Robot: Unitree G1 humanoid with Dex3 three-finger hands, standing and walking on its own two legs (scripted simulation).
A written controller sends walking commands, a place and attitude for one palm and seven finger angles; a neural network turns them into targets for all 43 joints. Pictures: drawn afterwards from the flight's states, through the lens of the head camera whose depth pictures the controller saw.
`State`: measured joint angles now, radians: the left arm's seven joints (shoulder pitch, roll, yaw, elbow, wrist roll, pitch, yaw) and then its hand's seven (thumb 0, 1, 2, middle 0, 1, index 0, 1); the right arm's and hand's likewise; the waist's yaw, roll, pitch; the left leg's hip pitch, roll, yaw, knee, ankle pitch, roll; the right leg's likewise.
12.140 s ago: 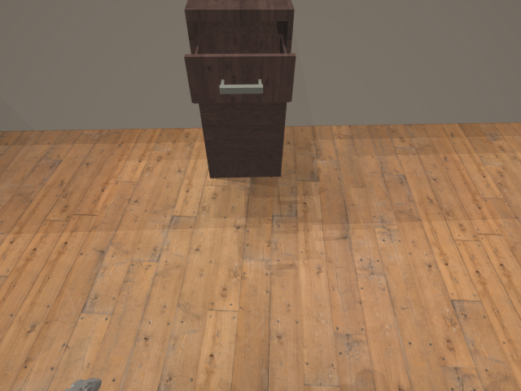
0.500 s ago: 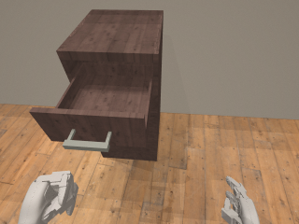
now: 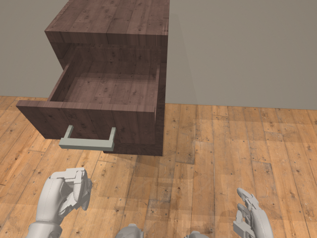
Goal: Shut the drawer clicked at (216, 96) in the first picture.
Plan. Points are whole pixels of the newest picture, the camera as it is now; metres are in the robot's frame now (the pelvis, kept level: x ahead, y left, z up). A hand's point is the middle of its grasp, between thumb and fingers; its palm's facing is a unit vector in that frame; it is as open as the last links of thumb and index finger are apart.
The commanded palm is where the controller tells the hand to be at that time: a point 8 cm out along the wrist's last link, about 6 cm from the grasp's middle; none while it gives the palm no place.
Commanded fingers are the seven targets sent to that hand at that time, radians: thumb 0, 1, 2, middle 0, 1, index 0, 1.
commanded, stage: bring the fist close to the handle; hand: left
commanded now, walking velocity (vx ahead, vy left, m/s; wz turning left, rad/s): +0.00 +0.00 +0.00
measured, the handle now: (89, 137) +0.36 +0.21 +0.02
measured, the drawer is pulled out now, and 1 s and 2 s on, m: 0.28 0.28 0.19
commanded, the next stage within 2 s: push the drawer shut in 0.70 s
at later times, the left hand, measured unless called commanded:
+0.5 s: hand (94, 184) +0.24 +0.17 +0.02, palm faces -0.02 -1.00 -0.06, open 3.3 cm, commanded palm +0.22 +0.23 +0.03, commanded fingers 0.00 0.90 0.90 -1.40 -1.60 -1.40 -1.60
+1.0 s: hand (96, 178) +0.25 +0.17 +0.02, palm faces -0.03 -1.00 -0.06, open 3.3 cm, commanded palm +0.24 +0.22 +0.03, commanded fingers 0.00 0.90 0.90 -1.40 -1.60 -1.40 -1.60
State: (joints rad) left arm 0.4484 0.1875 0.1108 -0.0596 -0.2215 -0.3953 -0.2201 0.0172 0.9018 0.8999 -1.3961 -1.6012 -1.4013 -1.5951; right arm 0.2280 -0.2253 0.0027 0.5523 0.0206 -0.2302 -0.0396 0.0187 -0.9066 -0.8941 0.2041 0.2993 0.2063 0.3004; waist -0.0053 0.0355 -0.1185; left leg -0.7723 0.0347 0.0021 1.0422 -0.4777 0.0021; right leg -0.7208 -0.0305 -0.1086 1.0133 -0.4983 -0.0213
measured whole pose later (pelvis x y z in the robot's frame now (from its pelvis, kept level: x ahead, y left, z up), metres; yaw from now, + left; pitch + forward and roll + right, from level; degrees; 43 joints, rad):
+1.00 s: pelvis +0.00 +0.00 -0.02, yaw +0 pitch +17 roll -2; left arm 0.26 0.21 0.11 0.05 -0.21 -0.39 -0.18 0.02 0.90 0.90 -1.40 -1.60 -1.40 -1.60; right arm 0.22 -0.24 0.01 0.52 0.01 -0.15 -0.04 0.02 -0.91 -0.89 0.20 0.30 0.21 0.30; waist -0.02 0.04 -0.16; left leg -0.95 0.04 -0.01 1.18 -0.53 0.00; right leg -0.89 -0.03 -0.12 1.14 -0.54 -0.02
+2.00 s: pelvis -0.01 +0.00 -0.02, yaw -1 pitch +18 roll -2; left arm -0.31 0.27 0.21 0.61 -0.17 -0.42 -0.18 0.02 0.83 0.90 -1.40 -1.60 -1.40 -1.60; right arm 0.26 -0.25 0.02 0.61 0.02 -0.06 -0.02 0.01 -0.91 -0.89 0.20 0.30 0.21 0.30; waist -0.06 0.02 -0.13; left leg -0.95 0.05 0.01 1.13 -0.49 0.01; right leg -0.91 -0.02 -0.09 1.10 -0.50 -0.02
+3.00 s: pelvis -0.01 +0.01 -0.03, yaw -3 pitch +25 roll -3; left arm -0.87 0.45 0.39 1.14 -0.05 -0.45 -0.16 0.03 0.88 0.92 -1.40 -1.60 -1.40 -1.60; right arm 0.34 -0.26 0.03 0.64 -0.03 0.05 0.01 0.01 -0.91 -0.89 0.20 0.30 0.21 0.30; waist -0.17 0.04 -0.13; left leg -1.12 0.07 0.02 1.19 -0.50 0.02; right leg -1.07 0.00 -0.08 1.13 -0.49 -0.01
